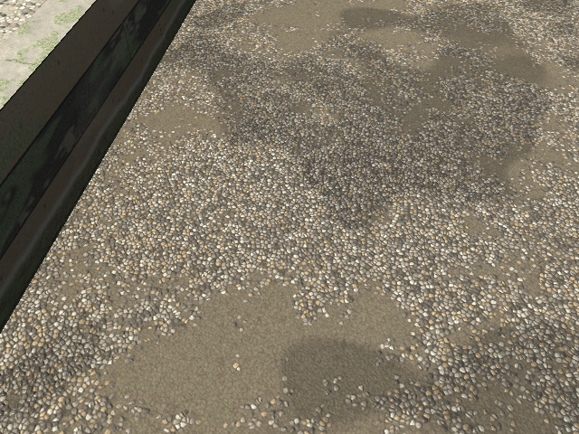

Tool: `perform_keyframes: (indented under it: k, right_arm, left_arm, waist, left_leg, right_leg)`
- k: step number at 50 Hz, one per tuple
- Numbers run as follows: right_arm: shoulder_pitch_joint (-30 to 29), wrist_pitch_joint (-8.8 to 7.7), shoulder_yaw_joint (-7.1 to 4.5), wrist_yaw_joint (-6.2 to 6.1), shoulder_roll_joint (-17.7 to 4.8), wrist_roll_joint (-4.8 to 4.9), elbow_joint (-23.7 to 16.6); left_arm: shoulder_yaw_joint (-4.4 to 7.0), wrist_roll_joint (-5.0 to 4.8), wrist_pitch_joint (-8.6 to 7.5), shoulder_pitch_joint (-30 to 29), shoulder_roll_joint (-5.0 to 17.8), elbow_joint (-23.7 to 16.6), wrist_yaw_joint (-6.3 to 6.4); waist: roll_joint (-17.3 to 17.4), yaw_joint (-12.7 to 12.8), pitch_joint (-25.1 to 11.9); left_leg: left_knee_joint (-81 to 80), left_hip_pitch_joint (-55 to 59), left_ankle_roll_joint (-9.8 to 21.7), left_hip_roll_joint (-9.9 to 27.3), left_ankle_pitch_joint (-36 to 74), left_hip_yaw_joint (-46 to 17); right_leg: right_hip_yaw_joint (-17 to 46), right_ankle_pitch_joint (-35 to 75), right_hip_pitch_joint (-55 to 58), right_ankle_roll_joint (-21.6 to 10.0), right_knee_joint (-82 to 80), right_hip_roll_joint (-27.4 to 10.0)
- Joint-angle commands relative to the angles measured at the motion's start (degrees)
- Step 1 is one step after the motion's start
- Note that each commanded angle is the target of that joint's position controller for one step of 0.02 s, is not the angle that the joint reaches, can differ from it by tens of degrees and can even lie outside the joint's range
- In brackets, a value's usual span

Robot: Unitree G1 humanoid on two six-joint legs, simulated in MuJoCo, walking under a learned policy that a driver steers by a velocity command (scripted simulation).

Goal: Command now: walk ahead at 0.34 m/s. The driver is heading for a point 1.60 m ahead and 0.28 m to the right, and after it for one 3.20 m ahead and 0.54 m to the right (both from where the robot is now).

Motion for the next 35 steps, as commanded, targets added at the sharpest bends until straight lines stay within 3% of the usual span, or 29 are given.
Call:
perform_keyframes:
  k: [1, 2, 6, 7, 8, 9, 11, 12, 13, 14, 15, 17, 18, 19, 20, 21, 23, 24, 25, 26, 27, 29, 35]
  right_arm:
    - [-5.48, -0.66, -0.87, -0.17, -3.63, -0.07, -5.88]
    - [-4.65, -0.74, -0.78, -0.07, -3.34, -0.46, -6.05]
    - [-4.88, -1.08, -0.68, -0.18, -3.11, -0.61, -6.97]
    - [-2.15, -0.79, -0.8, -1.02, -3.98, 0.3, -5.44]
    - [-6.98, -0.8, -0.59, -0.4, -3.22, -0.31, -7.91]
    - [-6.07, -0.89, -0.55, -0.29, -2.84, -0.74, -7.95]
    - [-5.66, -1.02, -0.51, -0.21, -2.79, -0.77, -8.11]
    - [-2.88, -0.86, -0.63, -1.06, -3.54, 0.14, -6.57]
    - [-4.76, -0.59, -0.66, -1.2, -3.78, 0.35, -7.19]
    - [-8.18, -0.69, -0.5, -0.47, -3.14, -0.44, -9.28]
    - [-6.81, -0.86, -0.49, -0.27, -2.79, -0.86, -9.06]
    - [-5.99, -1.14, -0.49, -0.18, -2.84, -0.92, -8.93]
    - [-3.25, -1.03, -0.61, -1.07, -3.46, 0.04, -7.44]
    - [-5.17, -0.72, -0.64, -1.2, -3.73, 0.33, -8.01]
    - [-5.88, -0.43, -0.66, -1.24, -3.8, 0.29, -8.37]
    - [-8.73, -0.59, -0.48, -0.44, -3.2, -0.44, -10.18]
    - [-5.76, -1.0, -0.42, -0.11, -2.79, -0.99, -9.37]
    - [-2.05, -0.94, -0.48, -0.95, -3.35, 0.05, -7.39]
    - [-3.57, -0.74, -0.47, -1.09, -3.63, 0.36, -7.56]
    - [-7.06, -0.86, -0.33, -0.37, -3.14, -0.49, -9.41]
    - [-5.38, -0.92, -0.15, -0.1, -2.47, -0.85, -8.72]
    - [-4.09, -1.13, -0.01, 0.1, -2.35, -0.78, -7.57]
    - [-1.97, -1.67, -1.07, 0.25, -4.24, 0.1, -4.28]
  left_arm:
    - [1.02, -0.08, -0.58, -4.64, 4.14, -6.11, 0.11]
    - [1.07, 0.13, -0.45, -4.47, 4.39, -6.29, 0.09]
    - [1.13, 0.3, -0.48, -5.45, 4.15, -7.57, 0.09]
    - [1.12, 0.24, -0.95, -2.8, 3.96, -6.15, 0.12]
    - [0.9, 0.14, -0.52, -6.91, 3.62, -8.22, 0.07]
    - [1.05, 0.36, -0.41, -6.79, 3.91, -8.2, 0.05]
    - [1.13, 0.44, -0.34, -7.14, 3.81, -8.65, 0.0]
    - [1.08, 0.37, -0.92, -4.47, 3.44, -7.24, 0.05]
    - [0.97, 0.29, -1.06, -5.44, 3.2, -7.59, -0.04]
    - [0.91, 0.24, -0.57, -8.75, 3.5, -9.09, -0.06]
    - [1.15, 0.44, -0.47, -8.42, 3.93, -8.95, -0.09]
    - [1.2, 0.53, -0.46, -8.39, 3.72, -9.18, -0.1]
    - [1.18, 0.41, -1.09, -5.82, 3.3, -7.88, -0.01]
    - [1.02, 0.31, -1.2, -6.78, 3.01, -8.17, -0.11]
    - [0.98, 0.35, -1.23, -7.22, 2.99, -8.12, -0.16]
    - [0.98, 0.23, -0.7, -10.03, 3.53, -9.46, -0.21]
    - [1.15, 0.6, -0.57, -8.73, 3.67, -9.16, -0.26]
    - [1.08, 0.5, -1.19, -5.26, 3.17, -7.51, -0.15]
    - [0.87, 0.39, -1.34, -5.77, 2.84, -7.42, -0.26]
    - [0.75, 0.37, -0.88, -9.32, 3.03, -8.94, -0.29]
    - [0.65, 0.66, -0.76, -8.91, 2.85, -8.55, -0.34]
    - [0.4, 0.79, -0.76, -7.95, 2.43, -7.95, -0.43]
    - [1.31, 0.25, -0.94, -4.84, 4.13, -5.15, -0.43]
  waist:
    - [0.29, -0.07, 2.34]
    - [-0.05, -0.3, -0.51]
    - [-0.48, -0.32, -2.51]
    - [0.26, 0.71, -5.18]
    - [0.13, -0.08, 1.22]
    - [-0.35, -0.34, -1.61]
    - [-0.32, -0.41, -2.66]
    - [0.47, 0.65, -6.06]
    - [0.95, 0.89, -2.24]
    - [0.4, -0.17, 1.16]
    - [-0.33, -0.53, -1.78]
    - [-0.25, -0.59, -3.51]
    - [0.41, 0.51, -7.14]
    - [1.01, 0.77, -3.16]
    - [1.27, 0.78, -1.75]
    - [0.51, -0.36, 1.14]
    - [-0.21, -0.76, -3.21]
    - [0.35, 0.38, -7.05]
    - [0.8, 0.64, -2.68]
    - [0.45, -0.39, 1.69]
    - [0.07, -0.79, -1.16]
    - [0.34, -0.59, -1.76]
    - [0.61, -0.09, -3.0]
  left_leg:
    - [-0.69, -5.69, 1.48, 4.36, 13.03, -3.6]
    - [0.25, -4.7, 1.47, 4.46, 13.64, -3.51]
    - [3.12, -5.04, 1.25, 4.32, 15.96, -3.07]
    - [1.19, -4.86, 1.26, 4.39, 8.19, -4.64]
    - [3.51, -7.3, 1.19, 4.28, 15.78, -3.08]
    - [4.29, -6.15, 1.14, 4.36, 16.31, -2.97]
    - [5.2, -6.39, 0.91, 4.24, 16.95, -2.69]
    - [3.11, -5.67, 1.01, 4.32, 9.31, -4.39]
    - [2.66, -7.22, 1.07, 4.4, 8.96, -4.75]
    - [5.27, -8.25, 1.01, 4.44, 16.58, -3.02]
    - [6.08, -7.0, 0.94, 4.4, 17.31, -2.78]
    - [6.74, -6.83, 0.7, 4.25, 17.83, -2.47]
    - [4.51, -5.77, 0.79, 4.35, 10.29, -4.23]
    - [3.84, -7.36, 0.89, 4.5, 9.81, -4.66]
    - [3.68, -7.92, 0.98, 4.61, 9.44, -4.86]
    - [6.35, -8.76, 0.89, 4.55, 17.13, -2.95]
    - [7.04, -7.11, 0.7, 4.44, 17.7, -2.71]
    - [3.94, -5.84, 0.74, 4.78, 9.43, -4.71]
    - [2.52, -7.37, 0.89, 5.07, 8.51, -5.41]
    - [4.26, -8.0, 0.87, 5.22, 16.34, -4.1]
    - [3.23, -5.88, 0.74, 5.85, 17.45, -4.58]
    - [0.24, -4.55, 0.26, 6.63, 19.04, -5.46]
    - [-5.87, 0.27, 0.5, 8.13, 23.01, -6.85]
  right_leg:
    - [3.25, 10.97, -0.43, -2.11, 0.26, -2.21]
    - [3.53, 12.08, 0.41, -2.37, 0.95, -2.44]
    - [3.55, 15.43, 1.07, -2.46, 3.58, -2.34]
    - [2.51, 4.49, 3.62, -2.38, 3.31, -0.91]
    - [3.34, 14.63, -0.78, -2.12, 4.11, -1.99]
    - [3.63, 15.9, 0.17, -2.32, 4.71, -2.22]
    - [3.59, 17.23, 0.62, -2.27, 5.7, -2.2]
    - [2.62, 6.15, 3.5, -2.18, 5.34, -0.85]
    - [2.49, 4.94, 1.7, -1.98, 5.22, -0.5]
    - [3.48, 15.56, -1.44, -1.9, 5.87, -1.89]
    - [3.77, 17.56, -0.25, -2.16, 6.56, -2.14]
    - [3.72, 18.92, 0.56, -2.11, 7.22, -2.24]
    - [2.71, 7.41, 3.48, -2.01, 6.77, -0.79]
    - [2.51, 5.73, 1.61, -1.81, 6.47, -0.42]
    - [2.57, 5.01, 0.73, -1.77, 6.38, -0.38]
    - [3.55, 16.17, -1.99, -1.71, 7.05, -1.79]
    - [4.01, 18.71, -0.12, -2.04, 7.62, -2.25]
    - [3.28, 6.43, 3.12, -1.98, 6.25, -1.06]
    - [3.47, 4.22, 1.45, -1.87, 4.88, -0.92]
    - [4.62, 14.7, -2.2, -1.78, 4.93, -2.3]
    - [4.98, 16.01, -1.19, -1.78, 4.32, -2.76]
    - [5.8, 16.96, 0.21, -1.13, 1.2, -3.52]
    - [6.59, 17.79, 4.58, -1.01, -4.57, -4.42]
